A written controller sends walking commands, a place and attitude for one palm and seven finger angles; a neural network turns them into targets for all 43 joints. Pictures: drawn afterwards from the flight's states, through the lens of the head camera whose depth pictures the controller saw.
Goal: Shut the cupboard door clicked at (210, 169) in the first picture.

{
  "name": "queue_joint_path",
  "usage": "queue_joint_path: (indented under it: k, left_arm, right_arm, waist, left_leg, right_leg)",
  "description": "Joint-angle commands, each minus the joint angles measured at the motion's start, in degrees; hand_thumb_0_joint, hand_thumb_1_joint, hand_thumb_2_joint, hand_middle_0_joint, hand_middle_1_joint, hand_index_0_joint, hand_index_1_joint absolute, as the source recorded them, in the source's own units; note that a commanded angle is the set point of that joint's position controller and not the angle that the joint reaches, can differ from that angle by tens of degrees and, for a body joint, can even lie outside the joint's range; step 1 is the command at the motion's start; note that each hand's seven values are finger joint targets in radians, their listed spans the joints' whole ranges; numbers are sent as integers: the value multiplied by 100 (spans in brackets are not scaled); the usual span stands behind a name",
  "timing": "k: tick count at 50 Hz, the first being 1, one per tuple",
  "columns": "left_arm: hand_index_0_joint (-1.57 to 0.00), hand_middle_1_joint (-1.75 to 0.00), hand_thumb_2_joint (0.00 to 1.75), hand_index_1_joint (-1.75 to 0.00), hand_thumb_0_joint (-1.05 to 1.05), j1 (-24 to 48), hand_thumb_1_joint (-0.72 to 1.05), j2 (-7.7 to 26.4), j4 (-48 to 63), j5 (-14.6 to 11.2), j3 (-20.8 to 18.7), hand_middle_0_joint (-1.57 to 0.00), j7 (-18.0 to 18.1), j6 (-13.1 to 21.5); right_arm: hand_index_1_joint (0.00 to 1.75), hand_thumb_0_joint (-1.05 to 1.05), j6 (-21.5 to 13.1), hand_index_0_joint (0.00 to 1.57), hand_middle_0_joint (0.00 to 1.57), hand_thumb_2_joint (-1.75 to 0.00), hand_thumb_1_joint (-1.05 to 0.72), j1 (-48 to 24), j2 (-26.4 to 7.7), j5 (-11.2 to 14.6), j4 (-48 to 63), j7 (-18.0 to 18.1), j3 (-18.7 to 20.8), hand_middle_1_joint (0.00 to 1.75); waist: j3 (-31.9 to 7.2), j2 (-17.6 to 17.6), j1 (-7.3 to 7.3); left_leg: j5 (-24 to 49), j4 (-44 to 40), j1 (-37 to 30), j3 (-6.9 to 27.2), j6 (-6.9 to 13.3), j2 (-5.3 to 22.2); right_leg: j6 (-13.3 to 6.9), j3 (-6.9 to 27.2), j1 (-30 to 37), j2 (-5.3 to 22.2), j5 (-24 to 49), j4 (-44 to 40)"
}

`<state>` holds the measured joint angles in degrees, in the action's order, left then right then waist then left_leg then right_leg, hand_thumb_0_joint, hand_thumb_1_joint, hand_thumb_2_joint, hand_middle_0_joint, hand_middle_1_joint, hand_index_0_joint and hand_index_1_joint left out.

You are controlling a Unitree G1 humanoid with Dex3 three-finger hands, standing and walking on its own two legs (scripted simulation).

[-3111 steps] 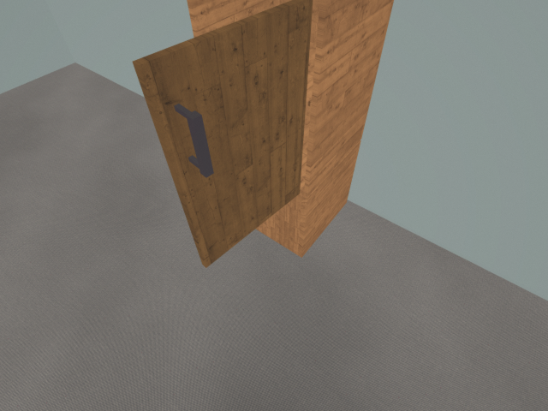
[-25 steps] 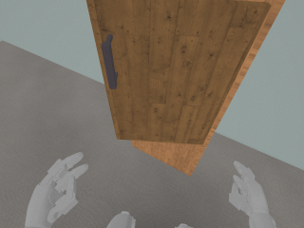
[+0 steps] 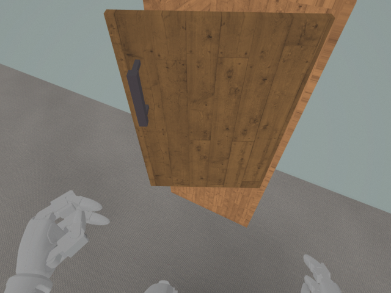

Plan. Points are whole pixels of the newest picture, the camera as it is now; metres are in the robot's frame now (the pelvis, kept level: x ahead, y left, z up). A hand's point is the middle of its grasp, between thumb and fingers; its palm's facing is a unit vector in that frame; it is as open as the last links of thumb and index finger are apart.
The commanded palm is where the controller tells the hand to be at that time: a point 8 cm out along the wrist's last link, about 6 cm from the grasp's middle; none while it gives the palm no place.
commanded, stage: raise the hand and make a fist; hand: left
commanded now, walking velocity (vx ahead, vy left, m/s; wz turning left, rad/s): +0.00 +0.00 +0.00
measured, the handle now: (140, 94) +0.48 +0.15 +0.15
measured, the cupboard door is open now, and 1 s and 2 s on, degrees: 26 26 26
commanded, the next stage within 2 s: bring the fist close to the handle in 1.04 s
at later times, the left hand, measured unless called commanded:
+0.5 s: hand (69, 210) +0.22 +0.21 +0.13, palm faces +0.05 -1.00 -0.05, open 3.1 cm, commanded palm +0.20 +0.26 +0.14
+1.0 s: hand (86, 199) +0.23 +0.18 +0.15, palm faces +0.06 -1.00 -0.05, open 3.1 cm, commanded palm +0.20 +0.23 +0.15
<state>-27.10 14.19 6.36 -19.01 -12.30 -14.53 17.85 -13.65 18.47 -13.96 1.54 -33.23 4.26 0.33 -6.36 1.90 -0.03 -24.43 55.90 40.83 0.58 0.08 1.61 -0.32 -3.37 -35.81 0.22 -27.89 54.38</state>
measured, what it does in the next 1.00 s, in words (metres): stands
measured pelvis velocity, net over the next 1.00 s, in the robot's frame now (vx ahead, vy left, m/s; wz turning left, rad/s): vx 0.01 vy -0.01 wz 0.01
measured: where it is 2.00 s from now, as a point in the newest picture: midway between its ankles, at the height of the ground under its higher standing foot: outside the picture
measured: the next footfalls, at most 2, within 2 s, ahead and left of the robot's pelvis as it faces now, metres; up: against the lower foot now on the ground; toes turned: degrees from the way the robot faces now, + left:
none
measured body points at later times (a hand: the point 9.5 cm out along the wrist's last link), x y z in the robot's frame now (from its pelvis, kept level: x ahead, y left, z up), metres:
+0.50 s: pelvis +0.01 +0.02 +0.02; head +0.01 +0.02 +0.47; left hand +0.21 +0.27 +0.14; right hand +0.21 -0.18 -0.03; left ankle +0.03 +0.12 -0.68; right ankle -0.01 -0.12 -0.68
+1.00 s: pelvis +0.01 -0.01 +0.04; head +0.00 -0.03 +0.49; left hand +0.22 +0.24 +0.16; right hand +0.18 -0.24 -0.03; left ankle +0.03 +0.12 -0.68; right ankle -0.01 -0.12 -0.68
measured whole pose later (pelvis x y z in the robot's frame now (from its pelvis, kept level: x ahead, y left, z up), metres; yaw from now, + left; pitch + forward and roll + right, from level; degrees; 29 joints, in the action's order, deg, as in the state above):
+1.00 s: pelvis +0.01 -0.01 +0.04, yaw +0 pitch +1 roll +0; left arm -17.6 14.1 9.7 -16.4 -10.5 -11.3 4.6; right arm -14.2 15.1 -14.9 2.4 -33.7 4.1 -2.5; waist -3.2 2.9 1.8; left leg -18.2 39.8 22.3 0.4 -0.5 1.3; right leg -0.8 -3.3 -17.8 0.1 -22.0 39.1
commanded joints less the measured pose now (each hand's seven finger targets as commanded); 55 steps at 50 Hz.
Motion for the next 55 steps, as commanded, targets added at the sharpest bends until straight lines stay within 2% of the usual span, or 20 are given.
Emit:
queue_joint_path:
  k: [1, 4, 5, 9, 11, 12, 14, 19, 22, 24, 28, 32, 35, 39, 41, 44, 48, 49, 51, 55]
  left_arm:
    - [-101, -118, 90, -118, 0, 297, 90, 668, 1467, 5, -193, -101, 55, 443]
    - [-106, -124, 90, -124, 0, 407, 90, 796, 1549, 68, -307, -106, 182, 316]
    - [-108, -126, 90, -126, 0, 404, 90, 693, 1631, 72, -241, -108, 212, 277]
    - [-115, -134, 90, -134, 0, 481, 90, 745, 1884, 164, -220, -115, 348, 60]
    - [-119, -138, 90, -138, 0, 582, 90, 592, 1907, 200, -42, -119, 356, -111]
    - [-121, -140, 90, -140, 0, 660, 90, 568, 1974, 211, 25, -121, 356, -187]
    - [-124, -144, 90, -144, 0, 676, 90, 686, 1844, 237, -95, -124, 366, -387]
    - [-130, -150, 90, -150, 0, 1059, 90, 754, 1913, 246, -144, -130, 334, -705]
    - [-130, -150, 90, -150, 0, 1375, 90, 725, 2040, 218, -122, -130, 309, -793]
    - [-130, -150, 90, -150, 0, 1460, 90, 837, 1940, 194, -252, -130, 315, -860]
    - [-130, -150, 90, -150, 0, 1744, 90, 776, 1878, 170, -199, -130, 260, -1007]
    - [-130, -150, 90, -150, 0, 2001, 90, 867, 1866, 130, -298, -130, 246, -1150]
    - [-130, -150, 90, -150, 0, 1623, 90, 710, 1533, 122, -257, -130, 218, -1264]
    - [-130, -150, 90, -150, 0, 1698, 90, 837, 1534, 140, -349, -130, 266, -1234]
    - [-130, -150, 90, -150, 0, 1837, 90, 840, 1693, 160, -367, -130, 312, -1132]
    - [-130, -150, 90, -150, 0, 1872, 90, 939, 1724, 183, -446, -130, 378, -965]
    - [-130, -150, 90, -150, 0, 1850, 90, 809, 1638, 205, -306, -130, 357, -862]
    - [-130, -150, 90, -150, 0, 1803, 90, 926, 1533, 223, -372, -130, 361, -875]
    - [-130, -150, 90, -150, 0, 1808, 90, 799, 1526, 214, -265, -130, 317, -902]
    - [-130, -150, 90, -150, 0, 1864, 90, 863, 1501, 152, -358, -130, 275, -907]
  right_arm:
    - [30, 0, -504, 20, 20, -90, -90, -671, -660, 7, 1136, -1, 190, 30]
    - [30, 0, -463, 20, 20, -90, -90, -672, -677, 3, 1113, 6, 166, 30]
    - [30, 0, -451, 20, 20, -90, -90, -678, -662, 16, 1145, -1, 157, 30]
    - [30, 0, -379, 20, 20, -90, -90, -683, -658, 17, 1190, -35, 93, 30]
    - [30, 0, -335, 20, 20, -90, -90, -688, -646, 36, 1247, -47, 55, 30]
    - [30, 0, -321, 20, 20, -90, -90, -692, -647, 41, 1253, -49, 31, 30]
    - [30, 0, -272, 20, 20, -90, -90, -696, -655, 45, 1238, -47, 8, 30]
    - [30, 0, -211, 20, 20, -90, -90, -738, -642, 63, 1232, -28, -68, 30]
    - [30, 0, -231, 20, 20, -90, -90, -795, -621, 71, 1237, -17, -117, 30]
    - [30, 0, -235, 20, 20, -90, -90, -834, -629, 75, 1178, 2, -128, 30]
    - [30, 0, -281, 20, 20, -90, -90, -929, -607, 110, 1115, 13, -161, 30]
    - [30, 0, -344, 20, 20, -90, -90, -990, -610, 128, 1039, 42, -153, 30]
    - [30, 0, -353, 20, 20, -90, -90, -988, -611, 135, 1018, 26, -133, 30]
    - [30, 0, -356, 20, 20, -90, -90, -1002, -630, 123, 1004, 23, -107, 30]
    - [30, 0, -382, 20, 20, -90, -90, -1021, -615, 110, 1023, 15, -92, 30]
    - [30, 0, -410, 20, 20, -90, -90, -997, -616, 88, 957, 15, -74, 30]
    - [30, 0, -450, 20, 20, -90, -90, -990, -614, 92, 943, 1, -81, 30]
    - [30, 0, -449, 20, 20, -90, -90, -976, -636, 82, 930, 9, -75, 30]
    - [30, 0, -454, 20, 20, -90, -90, -988, -618, 96, 948, 10, -75, 30]
    - [30, 0, -480, 20, 20, -90, -90, -1019, -624, 89, 941, 33, -73, 30]
  waist:
    - [-820, 79, 122]
    - [-750, 89, 138]
    - [-797, 95, 143]
    - [-774, 362, 174]
    - [-649, 283, 120]
    - [-580, 403, 104]
    - [-493, 239, 141]
    - [-398, 196, 143]
    - [-471, 262, 140]
    - [-387, 126, 164]
    - [-321, 276, 186]
    - [-337, 146, 210]
    - [-237, -52, 246]
    - [-91, -193, 255]
    - [-194, -25, 247]
    - [-248, -158, 220]
    - [-160, 79, 215]
    - [-80, -137, 203]
    - [-83, -61, 200]
    - [-152, -346, 198]
  left_leg:
    - [1014, -981, -1077, 180, 139, -152]
    - [1000, -1132, -1207, 240, 130, -131]
    - [1043, -1197, -1302, 243, 113, -122]
    - [1237, -1366, -1553, 305, 77, -79]
    - [1161, -1486, -1627, 339, 54, -51]
    - [1178, -1527, -1686, 351, 47, -50]
    - [1176, -1613, -1708, 370, 51, -46]
    - [1248, -1780, -1908, 361, 34, -41]
    - [1191, -1894, -2072, 352, 37, -68]
    - [1155, -1949, -2079, 323, 54, -71]
    - [1173, -2091, -2213, 279, 52, -105]
    - [1277, -2185, -2352, 207, 87, -132]
    - [1386, -2220, -2332, 134, 95, -149]
    - [1286, -2223, -2287, 66, 115, -175]
    - [1327, -2212, -2388, 19, 126, -198]
    - [1353, -2134, -2381, -20, 140, -201]
    - [1242, -2148, -2376, -40, 125, -228]
    - [1231, -2109, -2301, -43, 149, -219]
    - [1189, -2123, -2313, -59, 140, -230]
    - [1249, -2055, -2282, -66, 164, -243]
  right_leg:
    - [-44, 36, 284, -124, 1024, -945]
    - [-68, -60, 349, -163, 1066, -972]
    - [-71, -103, 413, -165, 1130, -961]
    - [-98, -176, 564, -202, 1350, -992]
    - [-81, -219, 558, -213, 1322, -1055]
    - [-86, -218, 571, -210, 1349, -1098]
    - [-93, -217, 691, -227, 1391, -1194]
    - [-87, -218, 900, -223, 1498, -1400]
    - [-80, -214, 983, -208, 1460, -1526]
    - [-80, -188, 1111, -206, 1445, -1652]
    - [-87, -169, 1242, -188, 1459, -1817]
    - [-63, -119, 1450, -154, 1586, -2018]
    - [-48, -95, 1551, -134, 1716, -2111]
    - [-19, 5, 1574, -115, 1580, -2255]
    - [-10, 42, 1577, -97, 1624, -2250]
    - [11, 142, 1621, -78, 1612, -2310]
    - [3, 147, 1540, -63, 1496, -2313]
    - [27, 215, 1549, -51, 1462, -2373]
    - [36, 231, 1541, -30, 1396, -2394]
    - [84, 362, 1614, 22, 1454, -2456]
